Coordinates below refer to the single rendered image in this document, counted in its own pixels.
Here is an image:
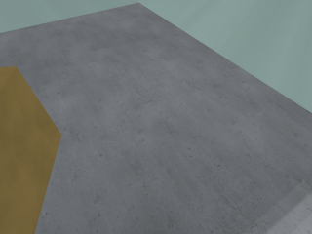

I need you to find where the pedestal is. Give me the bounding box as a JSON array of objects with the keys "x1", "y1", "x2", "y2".
[{"x1": 0, "y1": 66, "x2": 61, "y2": 234}]

